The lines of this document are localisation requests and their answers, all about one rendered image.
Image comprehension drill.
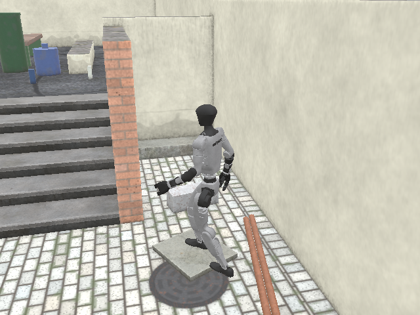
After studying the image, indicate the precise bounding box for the left robot hand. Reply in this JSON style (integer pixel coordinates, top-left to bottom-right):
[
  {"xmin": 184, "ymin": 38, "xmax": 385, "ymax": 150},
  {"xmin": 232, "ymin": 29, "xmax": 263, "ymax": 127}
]
[{"xmin": 154, "ymin": 181, "xmax": 170, "ymax": 196}]

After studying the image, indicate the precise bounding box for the robot left upper arm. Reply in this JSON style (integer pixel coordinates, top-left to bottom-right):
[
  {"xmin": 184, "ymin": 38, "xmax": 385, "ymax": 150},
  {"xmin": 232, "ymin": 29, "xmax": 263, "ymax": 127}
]
[{"xmin": 191, "ymin": 136, "xmax": 206, "ymax": 177}]

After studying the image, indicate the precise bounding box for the robot left forearm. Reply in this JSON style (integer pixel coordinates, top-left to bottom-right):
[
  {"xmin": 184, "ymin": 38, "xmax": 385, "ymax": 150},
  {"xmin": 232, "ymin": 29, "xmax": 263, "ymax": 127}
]
[{"xmin": 167, "ymin": 168, "xmax": 197, "ymax": 189}]

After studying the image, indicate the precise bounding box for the robot right forearm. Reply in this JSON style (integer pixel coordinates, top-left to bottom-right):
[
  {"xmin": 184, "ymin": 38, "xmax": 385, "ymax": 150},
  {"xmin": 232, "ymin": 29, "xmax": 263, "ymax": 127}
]
[{"xmin": 222, "ymin": 154, "xmax": 234, "ymax": 175}]

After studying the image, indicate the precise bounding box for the right robot shin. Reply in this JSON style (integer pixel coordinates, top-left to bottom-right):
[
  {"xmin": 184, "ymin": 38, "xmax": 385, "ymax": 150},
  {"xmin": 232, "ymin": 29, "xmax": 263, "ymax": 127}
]
[{"xmin": 187, "ymin": 207, "xmax": 202, "ymax": 243}]

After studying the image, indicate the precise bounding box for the left robot shin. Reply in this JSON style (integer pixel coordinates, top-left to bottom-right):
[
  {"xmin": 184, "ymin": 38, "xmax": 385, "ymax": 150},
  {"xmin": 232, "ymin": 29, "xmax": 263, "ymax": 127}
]
[{"xmin": 201, "ymin": 232, "xmax": 229, "ymax": 270}]

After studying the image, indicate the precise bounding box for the robot shin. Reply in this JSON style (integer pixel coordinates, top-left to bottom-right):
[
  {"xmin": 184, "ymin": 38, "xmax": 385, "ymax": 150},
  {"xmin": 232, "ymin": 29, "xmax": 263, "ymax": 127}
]
[
  {"xmin": 187, "ymin": 207, "xmax": 202, "ymax": 243},
  {"xmin": 201, "ymin": 232, "xmax": 229, "ymax": 270}
]

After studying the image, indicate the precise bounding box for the right robot hand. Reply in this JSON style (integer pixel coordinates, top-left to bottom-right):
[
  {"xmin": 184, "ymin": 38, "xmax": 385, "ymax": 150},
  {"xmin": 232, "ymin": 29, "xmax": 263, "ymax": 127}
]
[{"xmin": 219, "ymin": 172, "xmax": 230, "ymax": 191}]

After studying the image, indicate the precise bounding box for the robot right upper arm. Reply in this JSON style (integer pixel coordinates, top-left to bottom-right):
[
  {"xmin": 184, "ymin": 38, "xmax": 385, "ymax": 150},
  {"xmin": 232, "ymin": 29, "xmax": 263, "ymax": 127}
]
[{"xmin": 215, "ymin": 127, "xmax": 234, "ymax": 158}]

